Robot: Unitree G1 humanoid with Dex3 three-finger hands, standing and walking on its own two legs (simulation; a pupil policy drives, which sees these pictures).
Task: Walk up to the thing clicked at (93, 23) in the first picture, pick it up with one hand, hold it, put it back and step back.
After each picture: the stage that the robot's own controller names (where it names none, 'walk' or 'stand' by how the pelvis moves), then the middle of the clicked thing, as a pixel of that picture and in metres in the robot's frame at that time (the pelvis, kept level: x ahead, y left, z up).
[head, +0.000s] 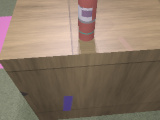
stand; (87, 11) +0.56 +0.01 +0.14
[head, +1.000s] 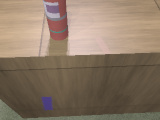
rise first; (55, 6) +0.50 +0.13 +0.17
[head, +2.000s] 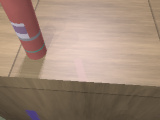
stand; (26, 25) +0.41 +0.19 +0.17
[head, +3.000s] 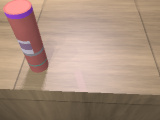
stand; (30, 41) +0.40 +0.19 +0.14
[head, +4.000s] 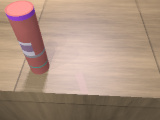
stand; (31, 43) +0.39 +0.19 +0.13
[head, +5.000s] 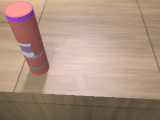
stand; (31, 44) +0.39 +0.19 +0.13
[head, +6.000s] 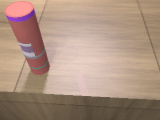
stand; (32, 44) +0.39 +0.19 +0.13
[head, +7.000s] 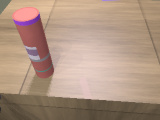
rise first; (37, 47) +0.38 +0.19 +0.14
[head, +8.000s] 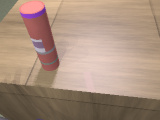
go down; (43, 40) +0.41 +0.18 +0.14
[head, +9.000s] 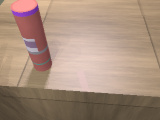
go down; (35, 40) +0.41 +0.18 +0.14
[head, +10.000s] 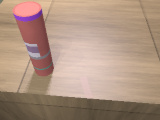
go down; (37, 44) +0.39 +0.17 +0.14
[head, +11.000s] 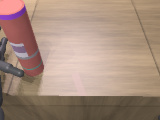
close in; (24, 43) +0.39 +0.19 +0.15
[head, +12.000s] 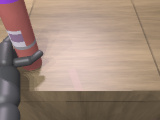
lift; (21, 34) +0.41 +0.19 +0.17
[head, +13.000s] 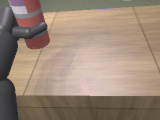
lift; (24, 0) +0.36 +0.15 +0.35
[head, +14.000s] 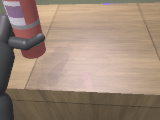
hold; (22, 10) +0.34 +0.17 +0.32
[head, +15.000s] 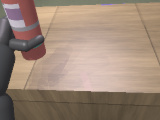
hold; (22, 13) +0.35 +0.16 +0.31
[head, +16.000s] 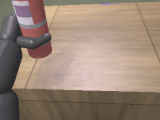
crouch; (30, 11) +0.35 +0.14 +0.31
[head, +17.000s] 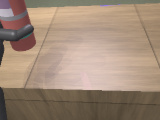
crouch; (9, 2) +0.35 +0.19 +0.34
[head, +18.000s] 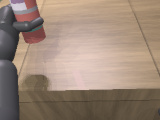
lower; out of the picture +0.46 +0.17 +0.28
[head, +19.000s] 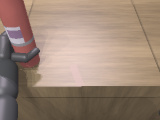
lower; (19, 31) +0.42 +0.20 +0.17
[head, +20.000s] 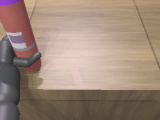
lower; (21, 35) +0.40 +0.20 +0.17
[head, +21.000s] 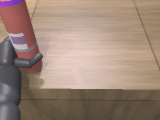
lower; (22, 36) +0.40 +0.19 +0.17
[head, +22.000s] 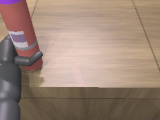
loosen; (23, 35) +0.41 +0.19 +0.17
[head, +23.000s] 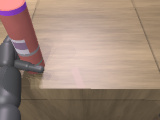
withdraw; (25, 41) +0.39 +0.19 +0.16
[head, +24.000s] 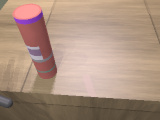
sink last; (39, 47) +0.37 +0.17 +0.15
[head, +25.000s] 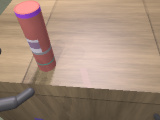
stand; (39, 41) +0.41 +0.19 +0.14
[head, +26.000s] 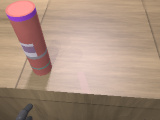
stand; (33, 44) +0.38 +0.18 +0.14
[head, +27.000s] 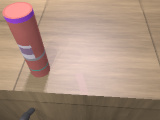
stand; (31, 46) +0.37 +0.19 +0.14
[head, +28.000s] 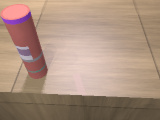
stand; (29, 47) +0.38 +0.19 +0.15
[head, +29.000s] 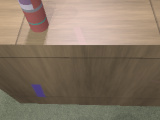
walk; out of the picture +0.52 +0.19 +0.17
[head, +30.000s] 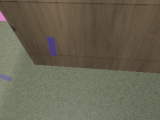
walk; out of the picture +0.87 +0.16 +0.16
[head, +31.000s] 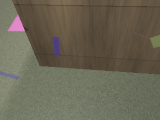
walk; out of the picture +1.07 +0.17 +0.15
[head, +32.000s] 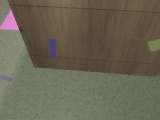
stand; out of the picture +1.03 +0.14 +0.14
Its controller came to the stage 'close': yes
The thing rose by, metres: 0.20
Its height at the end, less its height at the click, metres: +0.00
